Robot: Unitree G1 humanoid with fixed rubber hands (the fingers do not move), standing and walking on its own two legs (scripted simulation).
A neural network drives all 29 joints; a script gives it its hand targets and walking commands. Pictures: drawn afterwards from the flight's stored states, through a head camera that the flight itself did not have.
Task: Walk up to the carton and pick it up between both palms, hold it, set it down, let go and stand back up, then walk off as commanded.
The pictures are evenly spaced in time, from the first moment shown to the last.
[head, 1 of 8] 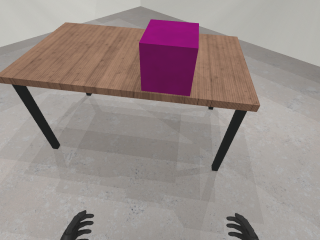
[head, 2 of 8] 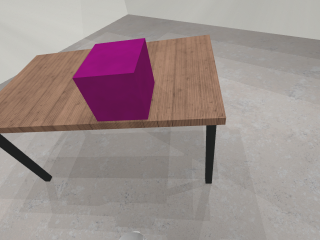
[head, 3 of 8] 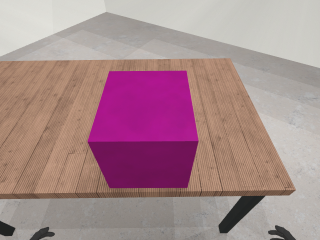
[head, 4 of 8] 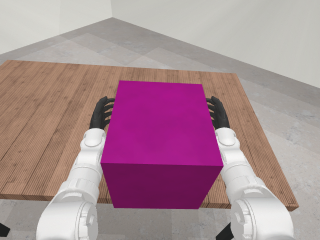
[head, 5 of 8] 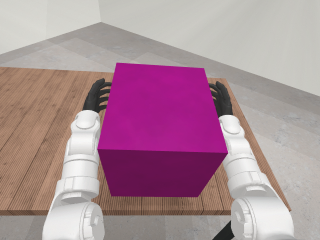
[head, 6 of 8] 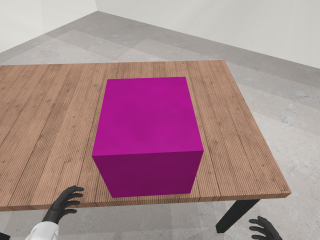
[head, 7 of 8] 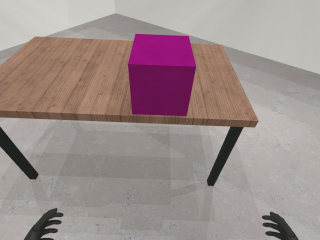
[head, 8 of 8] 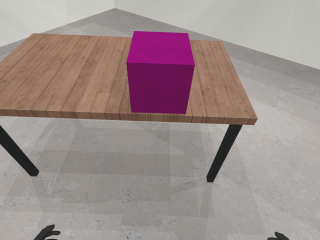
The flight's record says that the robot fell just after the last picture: no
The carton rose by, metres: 0.22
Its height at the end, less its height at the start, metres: +0.00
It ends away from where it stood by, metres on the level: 0.01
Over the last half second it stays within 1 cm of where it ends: yes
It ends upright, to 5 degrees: yes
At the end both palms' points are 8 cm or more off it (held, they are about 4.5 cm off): yes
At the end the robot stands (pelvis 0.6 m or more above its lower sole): yes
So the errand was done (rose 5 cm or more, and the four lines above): yes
